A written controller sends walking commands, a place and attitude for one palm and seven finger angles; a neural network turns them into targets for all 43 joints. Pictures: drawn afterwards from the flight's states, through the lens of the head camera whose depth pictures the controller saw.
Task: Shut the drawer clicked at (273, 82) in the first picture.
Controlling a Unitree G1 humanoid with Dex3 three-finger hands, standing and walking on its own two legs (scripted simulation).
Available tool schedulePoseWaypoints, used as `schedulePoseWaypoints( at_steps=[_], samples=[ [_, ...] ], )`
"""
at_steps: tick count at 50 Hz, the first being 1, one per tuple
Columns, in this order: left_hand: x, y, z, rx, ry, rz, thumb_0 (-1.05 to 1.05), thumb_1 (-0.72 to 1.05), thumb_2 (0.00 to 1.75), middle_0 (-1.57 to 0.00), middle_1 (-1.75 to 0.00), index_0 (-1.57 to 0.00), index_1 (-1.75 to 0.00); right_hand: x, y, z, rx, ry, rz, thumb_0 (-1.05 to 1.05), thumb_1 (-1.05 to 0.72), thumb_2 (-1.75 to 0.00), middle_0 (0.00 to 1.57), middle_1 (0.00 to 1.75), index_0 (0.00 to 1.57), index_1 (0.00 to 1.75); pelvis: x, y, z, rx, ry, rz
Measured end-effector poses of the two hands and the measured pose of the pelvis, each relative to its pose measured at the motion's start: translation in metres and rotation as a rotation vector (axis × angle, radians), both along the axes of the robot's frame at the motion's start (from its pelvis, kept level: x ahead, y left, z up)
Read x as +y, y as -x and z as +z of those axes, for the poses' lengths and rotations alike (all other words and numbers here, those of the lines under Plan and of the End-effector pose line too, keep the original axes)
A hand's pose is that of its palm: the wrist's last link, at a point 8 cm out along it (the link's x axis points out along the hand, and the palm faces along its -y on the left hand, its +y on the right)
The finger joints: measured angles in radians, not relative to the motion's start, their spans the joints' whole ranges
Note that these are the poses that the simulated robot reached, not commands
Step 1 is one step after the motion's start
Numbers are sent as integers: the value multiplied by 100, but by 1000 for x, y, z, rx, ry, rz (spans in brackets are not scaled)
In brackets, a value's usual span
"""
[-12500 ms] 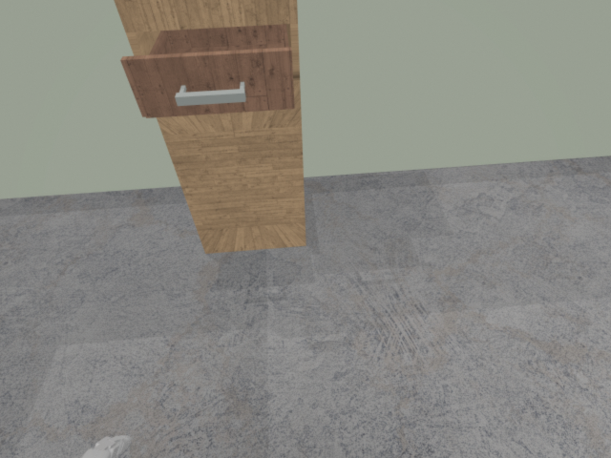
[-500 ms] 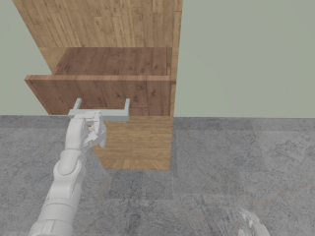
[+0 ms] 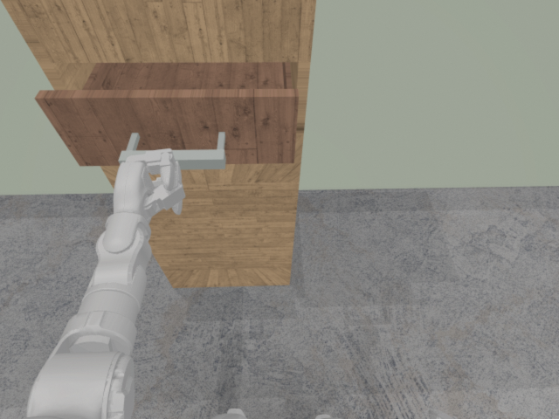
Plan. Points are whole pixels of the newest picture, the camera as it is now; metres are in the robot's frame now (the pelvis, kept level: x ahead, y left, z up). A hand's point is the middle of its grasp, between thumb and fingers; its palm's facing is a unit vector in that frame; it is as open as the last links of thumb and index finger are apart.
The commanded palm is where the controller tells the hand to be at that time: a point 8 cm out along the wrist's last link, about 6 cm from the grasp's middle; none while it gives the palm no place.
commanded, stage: push the drawer shut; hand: left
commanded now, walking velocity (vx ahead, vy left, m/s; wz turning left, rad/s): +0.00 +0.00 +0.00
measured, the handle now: (176, 149) +0.50 +0.16 +0.09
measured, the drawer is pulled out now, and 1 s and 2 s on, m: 0.09 0.00 0.00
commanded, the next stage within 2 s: pull the fist back off the drawer in 0.92 s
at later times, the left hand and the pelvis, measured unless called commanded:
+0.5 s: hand (184, 156) +0.49 +0.15 +0.08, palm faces +0.03 -1.00 -0.01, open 2.8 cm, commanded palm +0.47 +0.20 +0.09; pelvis +0.00 +0.02 -0.01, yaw -1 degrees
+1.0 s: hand (187, 146) +0.52 +0.15 +0.08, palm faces +0.06 -1.00 -0.02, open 2.6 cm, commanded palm +0.53 +0.19 +0.09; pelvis -0.01 +0.00 -0.02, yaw +0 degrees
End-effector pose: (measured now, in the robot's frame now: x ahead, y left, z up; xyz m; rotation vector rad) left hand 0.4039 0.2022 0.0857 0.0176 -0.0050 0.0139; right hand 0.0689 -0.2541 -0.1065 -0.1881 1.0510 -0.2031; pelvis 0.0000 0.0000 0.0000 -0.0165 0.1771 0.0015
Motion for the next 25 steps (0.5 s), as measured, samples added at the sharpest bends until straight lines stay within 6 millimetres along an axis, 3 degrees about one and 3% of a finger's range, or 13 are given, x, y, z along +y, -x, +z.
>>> schedulePoseWaypoints(
  at_steps=[25],
  samples=[
    [0, -65, -1, -3, 9, 18, -5, 76, 90, -140, -160, -140, -160, 15, 65, -11, 187, 16, -48, 0, -91, -90, 20, 30, 20, 30, 19, 4, -14, 93, 19, -8]
  ],
)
